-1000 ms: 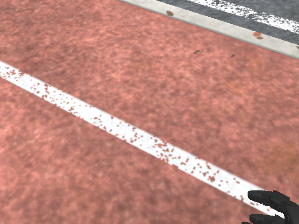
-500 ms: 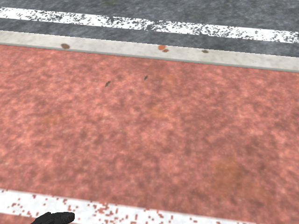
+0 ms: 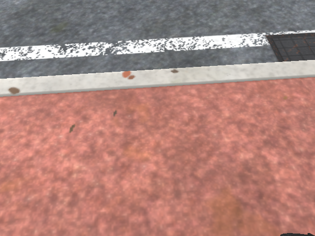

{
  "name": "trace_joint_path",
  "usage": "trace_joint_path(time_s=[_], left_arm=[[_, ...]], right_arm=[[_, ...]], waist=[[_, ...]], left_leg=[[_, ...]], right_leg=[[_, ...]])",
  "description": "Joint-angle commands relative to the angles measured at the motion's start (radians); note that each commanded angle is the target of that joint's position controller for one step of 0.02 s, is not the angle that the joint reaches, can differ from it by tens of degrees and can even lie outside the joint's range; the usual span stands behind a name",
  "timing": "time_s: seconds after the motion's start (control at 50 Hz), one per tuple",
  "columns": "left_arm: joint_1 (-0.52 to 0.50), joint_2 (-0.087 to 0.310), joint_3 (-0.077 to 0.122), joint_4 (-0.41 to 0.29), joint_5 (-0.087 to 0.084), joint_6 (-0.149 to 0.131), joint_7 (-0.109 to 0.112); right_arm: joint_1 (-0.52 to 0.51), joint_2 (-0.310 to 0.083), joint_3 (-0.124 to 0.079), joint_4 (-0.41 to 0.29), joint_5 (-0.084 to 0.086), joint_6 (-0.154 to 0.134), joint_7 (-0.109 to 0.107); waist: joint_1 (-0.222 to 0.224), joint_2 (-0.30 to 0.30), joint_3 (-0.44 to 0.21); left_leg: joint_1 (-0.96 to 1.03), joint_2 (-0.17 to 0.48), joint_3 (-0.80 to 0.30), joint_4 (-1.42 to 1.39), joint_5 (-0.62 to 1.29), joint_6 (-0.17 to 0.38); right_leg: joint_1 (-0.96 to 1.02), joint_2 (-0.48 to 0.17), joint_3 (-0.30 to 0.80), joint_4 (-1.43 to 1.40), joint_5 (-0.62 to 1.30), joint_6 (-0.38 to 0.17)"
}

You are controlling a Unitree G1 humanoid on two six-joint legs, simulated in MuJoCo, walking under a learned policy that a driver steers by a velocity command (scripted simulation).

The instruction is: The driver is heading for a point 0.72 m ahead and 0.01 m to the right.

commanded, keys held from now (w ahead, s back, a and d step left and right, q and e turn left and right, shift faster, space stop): e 0.18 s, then no key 0.82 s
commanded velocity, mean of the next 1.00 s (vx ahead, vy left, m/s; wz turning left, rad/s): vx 0.01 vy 0.00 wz -0.24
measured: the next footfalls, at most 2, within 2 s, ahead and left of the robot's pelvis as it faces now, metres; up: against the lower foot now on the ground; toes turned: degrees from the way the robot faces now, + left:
right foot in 0.40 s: +0.02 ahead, -0.13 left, +0.00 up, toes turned -10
left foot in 0.70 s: +0.05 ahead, +0.12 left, +0.00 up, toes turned -12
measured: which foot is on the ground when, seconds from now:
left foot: down 0.00-0.40, up 0.42-0.68, down 0.70-1.00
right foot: down 0.00-0.02, up 0.04-0.38, down 0.40-1.00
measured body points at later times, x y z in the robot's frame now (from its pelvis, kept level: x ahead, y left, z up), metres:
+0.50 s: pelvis +0.00 -0.02 +0.01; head +0.02 -0.05 +0.46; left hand +0.21 +0.19 -0.08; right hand +0.07 -0.32 -0.11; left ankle +0.05 +0.13 -0.70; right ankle -0.02 -0.12 -0.73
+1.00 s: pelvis -0.01 -0.01 +0.00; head +0.00 -0.01 +0.45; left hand +0.16 +0.21 -0.12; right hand +0.03 -0.28 -0.12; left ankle +0.02 +0.12 -0.73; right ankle -0.02 -0.12 -0.73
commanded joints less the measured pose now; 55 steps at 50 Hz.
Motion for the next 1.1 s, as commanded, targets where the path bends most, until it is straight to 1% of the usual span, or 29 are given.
trace_joint_path(time_s=[0.02,0.04,0.06,0.08,0.1,0.12,0.16,0.2,0.24,0.3,0.36,0.38,0.4,0.42,0.44,0.46,0.5,0.54,0.58,0.62,0.66,0.68,0.7,0.72,0.74,0.76,0.8,0.96,1.1], left_arm=[[-0.007,0.044,0.006,-0.091,0.014,-0.012,0.003],[0.048,0.060,0.010,-0.112,0.005,-0.018,0.003],[0.075,0.151,0.033,-0.088,0.016,-0.025,-0.001],[0.050,0.187,0.049,-0.067,0.003,-0.017,-0.002],[0.046,0.170,0.051,-0.050,-0.001,0.000,0.003],[0.035,0.152,0.047,-0.055,0.000,0.013,0.006],[0.013,0.091,0.029,-0.070,-0.006,0.022,0.000],[-0.030,0.059,0.017,-0.092,-0.005,0.018,-0.002],[-0.048,0.038,0.005,-0.103,0.005,0.012,-0.009],[-0.037,0.054,0.006,-0.097,0.009,0.010,-0.020],[0.036,0.045,0.009,-0.058,0.013,0.009,-0.033],[0.043,0.061,0.011,-0.057,0.020,0.008,-0.032],[0.055,0.126,0.021,-0.070,0.028,0.009,-0.022],[0.003,0.161,0.020,-0.080,0.049,0.005,-0.023],[-0.009,0.119,0.011,-0.087,0.066,-0.014,-0.026],[-0.038,0.086,-0.001,-0.073,0.068,-0.030,-0.025],[-0.087,0.073,-0.006,-0.059,0.043,-0.050,-0.023],[-0.097,0.046,-0.017,-0.042,0.037,-0.052,-0.019],[-0.089,0.036,-0.018,-0.028,0.035,-0.048,-0.019],[-0.072,0.040,-0.017,-0.011,0.033,-0.041,-0.018],[-0.083,0.031,-0.022,0.004,0.024,-0.037,-0.018],[-0.068,0.026,-0.024,0.017,0.018,-0.039,-0.019],[-0.037,0.016,-0.028,0.028,0.027,-0.047,-0.021],[-0.001,0.031,-0.021,0.035,0.038,-0.057,-0.029],[-0.026,0.031,-0.020,0.041,0.038,-0.057,-0.028],[-0.071,0.043,-0.018,0.044,0.037,-0.053,-0.025],[-0.093,0.019,-0.020,0.046,0.033,-0.039,-0.016],[-0.058,0.008,-0.014,0.113,0.030,-0.037,-0.008],[-0.035,0.010,-0.012,0.186,0.026,-0.041,-0.001]], right_arm=[[0.076,-0.199,-0.065,-0.071,-0.020,-0.023,-0.009],[0.086,-0.239,-0.077,-0.055,-0.052,-0.008,-0.007],[0.084,-0.187,-0.070,-0.072,-0.038,-0.007,-0.008],[0.062,-0.133,-0.056,-0.085,-0.030,-0.003,-0.012],[0.027,-0.110,-0.049,-0.092,-0.021,0.004,-0.015],[0.005,-0.103,-0.047,-0.095,-0.008,0.011,-0.018],[0.003,-0.117,-0.050,-0.090,-0.015,0.025,-0.026],[0.028,-0.128,-0.057,-0.081,-0.019,0.034,-0.031],[0.034,-0.147,-0.063,-0.072,-0.014,0.040,-0.029],[0.043,-0.170,-0.070,-0.057,0.004,0.043,-0.017],[0.036,-0.162,-0.062,-0.039,0.029,0.047,-0.011],[0.089,-0.135,-0.053,-0.014,0.031,0.043,-0.007],[0.116,-0.069,-0.032,-0.020,-0.005,0.037,0.003],[0.076,-0.048,-0.022,-0.059,-0.023,0.029,0.001],[0.011,-0.115,-0.040,-0.062,-0.014,0.031,-0.009],[0.015,-0.132,-0.051,-0.050,0.000,0.037,-0.011],[0.065,-0.129,-0.059,-0.010,-0.009,0.051,-0.020],[0.103,-0.098,-0.052,0.009,-0.005,0.051,-0.017],[0.091,-0.065,-0.038,0.010,0.002,0.048,-0.012],[0.072,-0.061,-0.032,0.007,0.007,0.047,-0.011],[0.106,-0.058,-0.028,0.025,0.007,0.045,-0.007],[0.121,-0.066,-0.026,0.033,-0.003,0.043,-0.005],[0.130,-0.107,-0.031,0.032,-0.016,0.041,-0.008],[0.131,-0.169,-0.045,0.036,-0.012,0.043,-0.010],[0.121,-0.149,-0.048,0.052,-0.003,0.041,-0.003],[0.110,-0.103,-0.037,0.047,-0.006,0.036,0.003],[0.097,-0.079,-0.027,0.054,-0.015,0.026,0.000],[0.128,-0.072,-0.019,0.090,-0.010,0.015,-0.018],[0.147,-0.059,-0.015,0.133,-0.007,0.014,-0.021]], waist=[[-0.035,0.002,-0.185],[0.008,0.294,-0.166],[-0.010,0.240,-0.182],[-0.021,0.150,-0.158],[-0.010,0.093,-0.131],[-0.011,0.091,-0.106],[-0.016,0.114,-0.080],[-0.044,0.152,-0.100],[-0.053,0.171,-0.132],[-0.061,0.197,-0.147],[-0.018,0.178,-0.123],[-0.021,0.137,-0.115],[-0.051,-0.075,-0.140],[-0.059,-0.285,-0.098],[-0.001,-0.225,-0.078],[-0.021,-0.202,-0.056],[-0.040,-0.186,-0.047],[-0.058,-0.157,-0.067],[-0.043,-0.155,-0.080],[-0.025,-0.155,-0.084],[-0.050,-0.141,-0.083],[-0.058,-0.118,-0.080],[-0.041,-0.067,-0.089],[0.002,0.030,-0.077],[-0.014,0.079,-0.061],[-0.038,0.047,-0.034],[-0.036,0.048,-0.013],[-0.039,-0.008,0.005],[-0.038,-0.022,0.009]], left_leg=[[0.339,0.262,-0.178,-0.172,0.369,0.125],[0.405,0.444,-0.436,-0.202,0.576,0.323],[0.398,0.479,-0.480,-0.209,0.532,0.384],[0.364,0.413,-0.348,-0.189,0.469,0.344],[0.330,0.342,-0.246,-0.182,0.398,0.295],[0.304,0.314,-0.192,-0.190,0.355,0.274],[0.258,0.253,-0.077,-0.220,0.329,0.257],[0.293,0.254,-0.038,-0.222,0.346,0.272],[0.300,0.269,-0.018,-0.211,0.364,0.285],[0.297,0.297,-0.026,-0.203,0.332,0.297],[0.227,0.271,0.000,-0.147,0.211,0.246],[0.156,0.240,0.026,-0.111,0.109,0.180],[0.023,0.151,0.123,0.073,-0.121,0.078],[-0.071,0.069,0.152,0.136,-0.404,0.019],[-0.034,0.094,0.084,0.259,-0.417,0.005],[-0.039,0.093,0.067,0.315,-0.383,0.002],[-0.045,0.097,0.053,0.347,-0.313,-0.014],[0.020,0.091,0.058,0.340,-0.272,-0.027],[0.064,0.087,0.075,0.235,-0.263,-0.028],[0.098,0.078,0.085,0.127,-0.263,-0.027],[0.190,0.067,0.098,-0.075,-0.116,-0.014],[0.267,0.073,0.085,-0.171,0.040,0.000],[0.338,0.119,0.033,-0.165,0.198,0.019],[0.352,0.142,0.036,-0.107,0.237,0.049],[0.264,0.116,0.050,-0.102,0.076,0.074],[0.225,0.104,0.050,-0.125,0.011,0.074],[0.204,0.097,0.054,-0.141,-0.004,0.056],[0.203,0.082,0.062,-0.132,-0.050,0.052],[0.206,0.071,0.069,-0.134,-0.046,0.055]], right_leg=[[-0.045,-0.110,0.127,0.180,-0.032,-0.030],[-0.258,0.021,-0.026,0.358,-0.422,0.032],[-0.304,-0.056,-0.033,0.577,-0.406,0.077],[-0.308,-0.082,-0.043,0.661,-0.328,0.095],[-0.305,-0.099,-0.059,0.691,-0.269,0.115],[-0.312,-0.112,-0.071,0.704,-0.222,0.128],[-0.272,-0.120,-0.136,0.633,-0.159,0.137],[-0.245,-0.131,-0.167,0.517,-0.158,0.142],[-0.160,-0.147,-0.178,0.384,-0.180,0.132],[-0.054,-0.147,-0.205,0.211,-0.151,0.107],[0.120,-0.115,-0.252,-0.112,0.052,0.047],[0.217,-0.131,-0.212,-0.197,0.129,0.017],[0.336,-0.323,0.032,-0.236,0.294,-0.040],[0.209,-0.499,0.190,-0.255,0.357,-0.195],[0.127,-0.485,0.191,-0.284,0.261,-0.238],[0.118,-0.441,0.140,-0.285,0.238,-0.215],[0.138,-0.383,0.066,-0.259,0.308,-0.164],[0.134,-0.350,0.006,-0.224,0.469,-0.158],[0.163,-0.333,-0.015,-0.195,0.504,-0.158],[0.192,-0.343,0.012,-0.178,0.495,-0.172],[0.180,-0.329,0.020,-0.163,0.433,-0.154],[0.151,-0.311,0.018,-0.165,0.364,-0.120],[0.113,-0.280,0.007,-0.157,0.256,-0.073],[0.074,-0.224,-0.039,-0.159,0.151,-0.041],[0.111,-0.181,-0.096,-0.156,0.093,-0.009],[0.123,-0.176,-0.104,-0.136,0.067,0.003],[0.114,-0.180,-0.103,-0.130,0.080,-0.002],[0.101,-0.177,-0.107,-0.137,0.068,0.007],[0.111,-0.178,-0.112,-0.140,0.086,0.014]])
